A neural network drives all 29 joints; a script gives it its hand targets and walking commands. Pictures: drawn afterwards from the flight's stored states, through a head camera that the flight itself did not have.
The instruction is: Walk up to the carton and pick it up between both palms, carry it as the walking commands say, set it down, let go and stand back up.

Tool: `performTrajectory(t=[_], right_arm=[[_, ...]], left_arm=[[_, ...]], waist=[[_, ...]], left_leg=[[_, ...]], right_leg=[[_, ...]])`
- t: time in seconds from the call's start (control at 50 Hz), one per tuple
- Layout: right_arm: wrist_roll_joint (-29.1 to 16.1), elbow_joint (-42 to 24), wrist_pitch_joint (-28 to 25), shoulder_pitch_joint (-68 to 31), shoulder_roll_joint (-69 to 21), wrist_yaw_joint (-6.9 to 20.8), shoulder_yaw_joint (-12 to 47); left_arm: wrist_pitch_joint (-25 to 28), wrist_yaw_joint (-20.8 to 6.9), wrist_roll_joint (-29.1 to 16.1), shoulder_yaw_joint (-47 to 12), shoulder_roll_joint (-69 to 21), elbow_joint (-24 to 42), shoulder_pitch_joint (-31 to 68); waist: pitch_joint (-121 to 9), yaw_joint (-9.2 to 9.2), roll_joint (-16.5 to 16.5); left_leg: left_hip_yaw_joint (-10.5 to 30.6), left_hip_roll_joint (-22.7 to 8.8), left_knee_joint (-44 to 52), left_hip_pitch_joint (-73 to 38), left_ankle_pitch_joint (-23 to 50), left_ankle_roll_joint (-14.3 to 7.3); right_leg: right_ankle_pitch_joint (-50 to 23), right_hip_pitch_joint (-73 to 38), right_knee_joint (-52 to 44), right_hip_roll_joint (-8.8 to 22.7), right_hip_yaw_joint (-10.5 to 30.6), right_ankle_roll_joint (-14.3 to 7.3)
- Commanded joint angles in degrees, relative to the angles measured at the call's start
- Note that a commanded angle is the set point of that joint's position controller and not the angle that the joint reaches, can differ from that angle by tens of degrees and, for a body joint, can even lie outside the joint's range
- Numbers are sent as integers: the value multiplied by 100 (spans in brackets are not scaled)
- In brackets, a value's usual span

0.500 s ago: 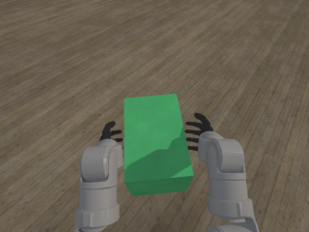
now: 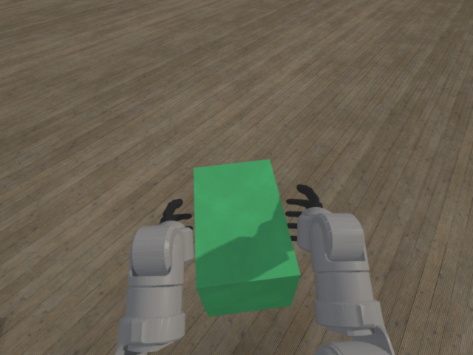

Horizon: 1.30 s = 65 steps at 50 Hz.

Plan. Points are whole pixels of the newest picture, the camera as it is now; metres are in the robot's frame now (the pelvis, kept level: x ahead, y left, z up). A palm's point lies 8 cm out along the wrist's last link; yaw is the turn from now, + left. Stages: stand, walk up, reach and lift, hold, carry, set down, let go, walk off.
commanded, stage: carry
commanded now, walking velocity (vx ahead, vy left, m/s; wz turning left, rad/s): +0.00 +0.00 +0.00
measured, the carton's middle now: (240, 234) +0.34 +0.00 +0.00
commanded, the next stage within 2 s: hold in 1.60 s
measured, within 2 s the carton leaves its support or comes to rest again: neither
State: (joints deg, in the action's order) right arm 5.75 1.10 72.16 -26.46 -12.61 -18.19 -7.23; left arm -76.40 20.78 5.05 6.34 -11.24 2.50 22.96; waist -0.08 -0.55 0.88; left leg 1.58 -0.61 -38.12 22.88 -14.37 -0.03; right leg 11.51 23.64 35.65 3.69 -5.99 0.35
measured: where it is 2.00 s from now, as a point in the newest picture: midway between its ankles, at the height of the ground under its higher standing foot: outside the picture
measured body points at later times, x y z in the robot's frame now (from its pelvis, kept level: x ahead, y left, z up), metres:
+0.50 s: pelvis +0.03 +0.00 +0.00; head +0.04 +0.01 +0.45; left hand +0.34 +0.13 +0.06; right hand +0.36 -0.11 +0.07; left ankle +0.08 +0.13 -0.72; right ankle +0.10 -0.13 -0.72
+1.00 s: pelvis +0.04 +0.00 +0.00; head +0.05 +0.01 +0.45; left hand +0.36 +0.12 +0.05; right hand +0.35 -0.12 +0.06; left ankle +0.08 +0.13 -0.72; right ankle +0.10 -0.13 -0.72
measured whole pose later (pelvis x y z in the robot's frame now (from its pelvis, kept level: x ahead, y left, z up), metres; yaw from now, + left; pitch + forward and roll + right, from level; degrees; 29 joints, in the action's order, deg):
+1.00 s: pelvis +0.04 +0.00 +0.00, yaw +0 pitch +1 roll -1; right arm 6.7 3.0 58.4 -20.4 -10.3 -9.5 -8.3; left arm -62.4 12.1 9.1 7.2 -11.2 -3.8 22.8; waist -0.1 -0.6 0.7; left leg 1.6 -0.6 -38.0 22.9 -16.0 0.1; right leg 12.4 23.7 35.5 3.7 -6.0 0.3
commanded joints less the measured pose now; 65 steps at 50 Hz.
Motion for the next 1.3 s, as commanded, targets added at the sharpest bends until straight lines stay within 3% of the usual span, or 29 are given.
performTrajectory(t=[0.0, 0.08, 0.22, 0.32, 0.34, 0.42, 0.44, 0.46, 0.64, 0.66, 0.68, 0.72, 0.74, 0.76, 0.78, 0.8, 0.82, 0.88, 0.92, 0.94, 0.96, 0.98, 1.0, 1.02, 1.04, 1.06, 1.08, 1.18, 1.28], right_arm=[[-2468, -407, -56, -3544, -6529, 2452, 2974], [-2200, 223, -83, -3228, -6402, 2435, 2667], [-2408, -563, -217, -3582, -6383, 2361, 2955], [-1709, 763, -632, -3003, -6068, 2397, 2128], [-2430, -591, -538, -3249, -6418, 2386, 3012], [-2076, -5, -705, -3048, -6230, 2385, 2656], [-2465, -942, -636, -3205, -6275, 2356, 3110], [-1963, 72, -726, -2692, -6102, 2364, 2595], [-1954, -313, -993, -2627, -6086, 2344, 2930], [-1234, 928, -1312, -2272, -5673, 2348, 2092], [-2258, -1083, -1139, -2612, -6114, 2368, 3419], [-1454, 521, -1292, -2128, -5759, 2366, 2434], [-2481, -1489, -1070, -2797, -6145, 2325, 3712], [-1505, 393, -1208, -2049, -5738, 2371, 2588], [-1545, 488, -1255, -1731, -5666, 2411, 2590], [-2099, -695, -1164, -2084, -5869, 2378, 3327], [-1642, 269, -1290, -1883, -5727, 2398, 2800], [-1812, -579, -1453, -2528, -5615, 2398, 3093], [-1625, -130, -1569, -2192, -5521, 2398, 2855], [-2286, -1642, -1471, -2771, -5783, 2367, 3688], [-1637, 41, -1481, -1696, -5580, 2403, 2890], [-1512, 295, -1621, -1754, -5536, 2404, 2788], [-2021, -1167, -1605, -2407, -5608, 2382, 3464], [-1908, -745, -1490, -1962, -5587, 2372, 3357], [-1254, 615, -1709, -1545, -5273, 2391, 2602], [-2015, -1073, -1614, -2222, -5606, 2376, 3459], [-1728, -522, -1600, -1997, -5358, 2384, 3163], [-1956, -1029, -1545, -2161, -5295, 2427, 3392], [-1705, -416, -1575, -1948, -5194, 2425, 3053]], left_arm=[[459, -2713, -2613, -3385, -6383, 1047, 4924], [484, -2714, -2452, -3163, -6270, 511, 4701], [556, -2700, -2496, -3214, -6267, 678, 4625], [1018, -2674, -1845, -2565, -5937, -230, 4384], [953, -2682, -2649, -3453, -6181, 1422, 4959], [1085, -2650, -2186, -3058, -6008, 598, 4498], [1013, -2592, -2453, -3451, -6165, 1243, 4320], [1106, -2631, -2081, -2988, -5879, 467, 4148], [1357, -2669, -2086, -3084, -5883, 611, 3891], [1668, -2689, -1358, -2181, -5471, -779, 3444], [1496, -2677, -2351, -3487, -5968, 1231, 3808], [1663, -2676, -1598, -2613, -5681, -336, 3412], [1424, -2663, -2578, -3793, -6094, 1671, 3779], [1586, -2685, -1612, -2800, -5696, -250, 3139], [1659, -2639, -1627, -2831, -5626, -124, 3033], [1553, -2637, -2218, -3529, -5793, 1086, 3350], [1699, -2628, -1638, -2927, -5558, 26, 2992], [1821, -2661, -1694, -2993, -5686, 154, 3090], [1954, -2621, -1478, -2829, -5532, -150, 2779], [1838, -2612, -2064, -3518, -5818, 1145, 3042], [1949, -2594, -1570, -2973, -5490, 228, 2699], [2092, -2598, -1414, -2796, -5383, 26, 2800], [2003, -2609, -1813, -3271, -5663, 664, 2663], [1916, -2616, -1885, -3354, -5690, 540, 2638], [2137, -2641, -1181, -2547, -5254, -721, 2370], [2047, -2624, -1956, -3440, -5670, 974, 2977], [2014, -2632, -1574, -3079, -5484, 137, 2433], [1946, -2589, -1675, -3318, -5586, 426, 2311], [2003, -2571, -1496, -3048, -5558, -30, 2368]], waist=[[-2296, 65, -345], [-2165, 69, -819], [-2628, 64, -123], [-2873, 108, -721], [-2931, 94, -575], [-2863, 98, -445], [-3147, 95, -755], [-3072, 85, -742], [-3180, 81, -426], [-3267, 91, -459], [-2986, 88, -407], [-2881, 73, -384], [-2918, 66, -183], [-2852, 79, -477], [-2718, 96, -738], [-2859, 122, -762], [-2859, 111, -620], [-2827, 66, -176], [-2718, 99, -377], [-2967, 83, -261], [-3117, 99, -574], [-3196, 106, -467], [-3034, 114, -234], [-2912, 79, -189], [-2912, 63, -106], [-2912, 74, -386], [-2652, 96, -442], [-2856, 124, -787], [-2681, 110, -708]], left_leg=[[313, -361, 1215, 18, -1297, -210], [305, -370, 1355, -73, -1349, -239], [205, -366, 829, -451, -273, -160], [409, -640, 913, -593, 558, -186], [359, -570, 846, -522, 520, -174], [366, -711, 785, -711, 1126, -207], [311, -685, 695, -896, 1374, -205], [340, -716, 657, -943, 1489, -213], [291, -667, 693, -809, 1084, -193], [306, -660, 614, -837, 1378, -204], [241, -598, 612, -667, 885, -173], [252, -580, 720, -639, 599, -186], [160, -527, 686, -675, 259, -192], [269, -583, 745, -712, 285, -167], [367, -670, 897, -541, 82, -208], [451, -684, 916, -540, 196, -280], [387, -696, 847, -524, 202, -248], [234, -499, 703, -486, 145, -148], [218, -518, 821, -504, 86, -177], [325, -578, 748, -592, 200, -213], [299, -630, 708, -755, 553, -193], [372, -693, 753, -719, 791, -171], [284, -636, 652, -712, 981, -169], [177, -601, 576, -672, 749, -121], [277, -570, 625, -644, 580, -162], [160, -537, 615, -776, 624, -119], [276, -602, 891, -635, 392, -166], [457, -743, 975, -687, 477, -244], [393, -679, 967, -574, 166, -191]], right_leg=[[1433, -496, -921, 149, 363, -102], [1348, -268, -780, 101, 294, -73], [688, -542, -1134, 507, 828, -200], [-210, -703, -526, 329, 450, -108], [-404, -833, -540, 376, 559, -169], [-677, -824, -509, 364, 549, -138], [-777, -902, -295, 342, 496, -150], [-924, -887, -441, 388, 583, -162], [-881, -1041, -497, 469, 633, -178], [-1108, -1157, -383, 431, 560, -121], [-941, -1027, -553, 459, 649, -131], [-400, -906, -598, 435, 591, -159], [-267, -941, -736, 507, 696, -224], [-42, -850, -762, 514, 696, -199], [177, -738, -570, 380, 585, -171], [109, -854, -457, 282, 451, -160], [32, -875, -521, 348, 534, -170], [-122, -875, -751, 521, 665, -186], [192, -760, -713, 522, 699, -211], [9, -900, -658, 485, 596, -183], [-232, -975, -502, 501, 629, -216], [-367, -1066, -460, 447, 551, -192], [-563, -1017, -430, 379, 469, -153], [-705, -982, -616, 445, 596, -123], [-373, -919, -642, 505, 616, -175], [-482, -841, -679, 526, 694, -194], [-108, -760, -673, 486, 601, -162], [27, -716, -302, 302, 379, -133], [202, -727, -574, 445, 593, -183]])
